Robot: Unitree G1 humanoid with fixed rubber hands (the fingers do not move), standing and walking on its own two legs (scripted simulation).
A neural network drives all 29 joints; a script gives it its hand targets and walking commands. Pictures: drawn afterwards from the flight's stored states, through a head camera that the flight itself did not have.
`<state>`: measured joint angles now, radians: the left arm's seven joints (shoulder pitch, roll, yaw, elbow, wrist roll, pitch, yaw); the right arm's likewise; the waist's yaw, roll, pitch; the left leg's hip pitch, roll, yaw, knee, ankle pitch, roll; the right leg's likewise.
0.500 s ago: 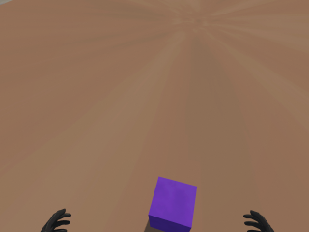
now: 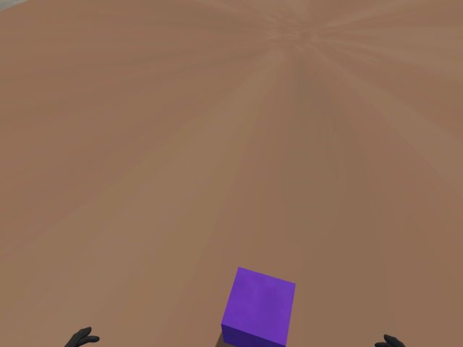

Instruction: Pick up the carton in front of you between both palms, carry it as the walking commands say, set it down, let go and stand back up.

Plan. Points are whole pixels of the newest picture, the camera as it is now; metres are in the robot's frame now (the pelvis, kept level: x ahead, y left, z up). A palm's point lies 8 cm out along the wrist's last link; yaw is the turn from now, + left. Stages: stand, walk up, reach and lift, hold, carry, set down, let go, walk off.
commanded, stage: stand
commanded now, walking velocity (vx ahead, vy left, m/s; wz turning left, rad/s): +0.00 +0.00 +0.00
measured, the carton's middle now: (258, 314) +0.38 -0.07 -0.65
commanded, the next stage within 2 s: none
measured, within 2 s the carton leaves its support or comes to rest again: neither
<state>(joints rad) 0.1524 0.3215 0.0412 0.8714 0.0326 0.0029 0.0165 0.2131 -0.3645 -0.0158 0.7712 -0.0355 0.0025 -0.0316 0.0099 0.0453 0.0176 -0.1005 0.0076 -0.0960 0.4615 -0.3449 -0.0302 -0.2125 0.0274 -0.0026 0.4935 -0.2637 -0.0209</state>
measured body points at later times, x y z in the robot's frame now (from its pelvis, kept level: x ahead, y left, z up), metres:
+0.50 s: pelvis -0.02 +0.00 +0.00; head -0.02 -0.01 +0.45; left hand +0.09 +0.31 -0.10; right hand +0.08 -0.30 -0.11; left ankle -0.06 +0.15 -0.74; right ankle +0.00 -0.11 -0.74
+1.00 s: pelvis -0.02 +0.01 +0.01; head -0.02 -0.01 +0.46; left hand +0.08 +0.32 -0.10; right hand +0.06 -0.31 -0.12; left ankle -0.06 +0.15 -0.74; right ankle +0.00 -0.11 -0.74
